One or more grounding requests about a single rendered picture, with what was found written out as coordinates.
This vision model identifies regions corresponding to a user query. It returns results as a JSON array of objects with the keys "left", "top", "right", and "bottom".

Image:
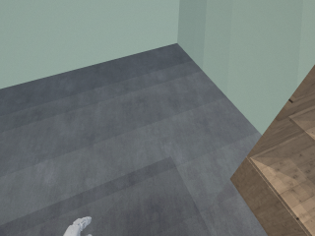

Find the cupboard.
[{"left": 230, "top": 65, "right": 315, "bottom": 236}]

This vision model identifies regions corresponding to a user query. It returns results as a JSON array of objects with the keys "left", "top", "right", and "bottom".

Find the left robot hand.
[{"left": 63, "top": 216, "right": 92, "bottom": 236}]

